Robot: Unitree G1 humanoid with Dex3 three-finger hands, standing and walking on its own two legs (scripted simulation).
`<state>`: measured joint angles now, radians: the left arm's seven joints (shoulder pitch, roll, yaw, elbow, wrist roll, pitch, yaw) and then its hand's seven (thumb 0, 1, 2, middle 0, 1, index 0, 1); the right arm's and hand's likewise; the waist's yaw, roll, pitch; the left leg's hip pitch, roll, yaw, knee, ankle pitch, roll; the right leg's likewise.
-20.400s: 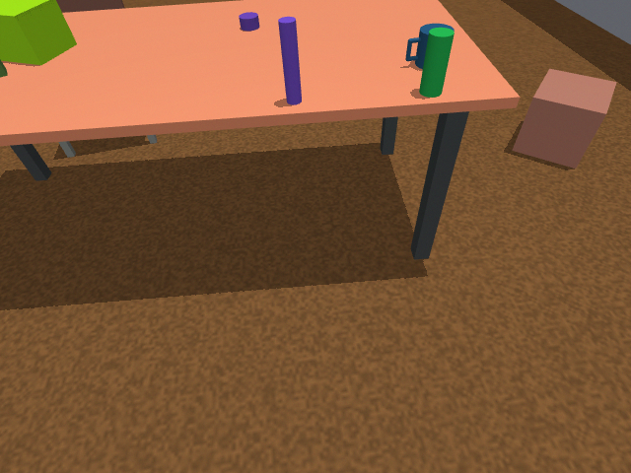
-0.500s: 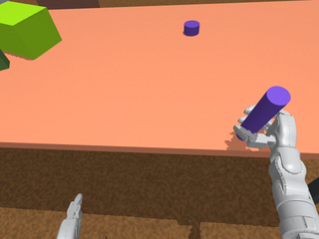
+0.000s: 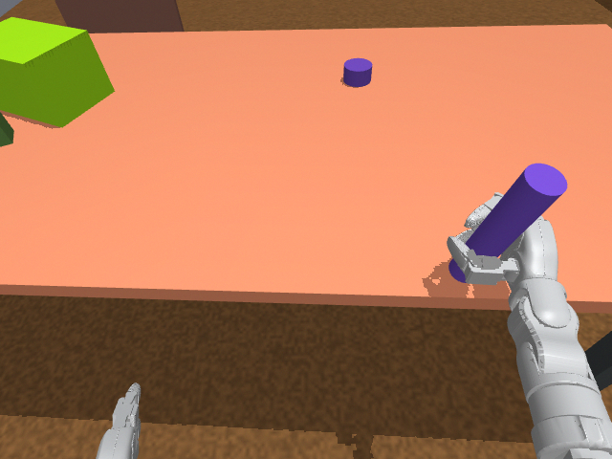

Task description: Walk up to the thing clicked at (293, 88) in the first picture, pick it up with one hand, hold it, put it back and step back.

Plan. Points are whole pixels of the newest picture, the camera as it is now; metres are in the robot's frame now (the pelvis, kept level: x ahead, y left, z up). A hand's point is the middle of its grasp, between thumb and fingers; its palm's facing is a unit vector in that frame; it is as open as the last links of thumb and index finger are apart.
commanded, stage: settle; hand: right
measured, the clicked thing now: (496, 233) +0.37 -0.18 +0.12
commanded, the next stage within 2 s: lift in 0.28 s
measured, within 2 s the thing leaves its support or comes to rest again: neither
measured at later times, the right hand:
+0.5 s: hand (481, 223) +0.38 -0.16 +0.13, palm faces +0.12 +0.99 +0.00, open 5.4 cm
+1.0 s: hand (508, 195) +0.36 -0.16 +0.20, palm faces +0.13 +0.99 -0.02, open 5.3 cm
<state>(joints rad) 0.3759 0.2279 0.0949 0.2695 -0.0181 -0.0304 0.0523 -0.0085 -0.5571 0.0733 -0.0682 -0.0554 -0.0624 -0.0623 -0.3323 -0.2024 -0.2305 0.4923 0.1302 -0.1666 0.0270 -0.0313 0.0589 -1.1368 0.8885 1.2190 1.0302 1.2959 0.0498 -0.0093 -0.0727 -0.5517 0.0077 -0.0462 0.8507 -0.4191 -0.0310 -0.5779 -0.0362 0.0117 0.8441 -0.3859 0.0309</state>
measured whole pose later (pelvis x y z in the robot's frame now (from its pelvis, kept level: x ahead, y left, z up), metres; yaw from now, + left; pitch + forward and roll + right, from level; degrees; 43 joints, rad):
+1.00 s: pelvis +0.01 +0.00 +0.03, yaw -1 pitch +0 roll +0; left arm 0.29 0.23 0.09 0.48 -0.04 -0.07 0.06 -0.01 -0.52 0.05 -0.05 -0.05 -0.05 -0.05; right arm -0.29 -0.20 -0.21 0.11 0.18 0.23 0.02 -0.01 -0.08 -1.23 0.92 1.25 1.05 1.30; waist 0.01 -0.05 -0.05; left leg -0.29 0.02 -0.03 0.63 -0.34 -0.03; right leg -0.31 -0.03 0.02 0.61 -0.29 0.03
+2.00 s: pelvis +0.01 +0.01 +0.03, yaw -2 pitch -2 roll +0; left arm 0.25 0.23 0.10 0.60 -0.03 -0.17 0.04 -0.01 -0.53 0.05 -0.05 -0.05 -0.06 -0.05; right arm -0.37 -0.25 -0.27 -0.09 0.21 0.56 0.05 -0.01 -0.08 -1.23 0.93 1.24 1.05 1.30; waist 0.00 -0.08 -0.06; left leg -0.23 0.02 -0.01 0.59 -0.32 -0.02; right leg -0.26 -0.03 0.03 0.57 -0.27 0.04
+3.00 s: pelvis +0.00 +0.00 +0.03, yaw -2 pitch -2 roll +0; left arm 0.26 0.25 0.08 0.63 -0.04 -0.22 0.03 -0.01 -0.53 0.05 -0.05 -0.05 -0.06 -0.05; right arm -0.44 -0.28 -0.31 -0.18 0.24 0.75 0.07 -0.01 -0.08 -1.23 0.93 1.24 1.05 1.29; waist -0.01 -0.09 -0.08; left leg -0.23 0.03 -0.01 0.59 -0.32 -0.02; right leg -0.27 -0.02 0.04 0.58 -0.27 0.03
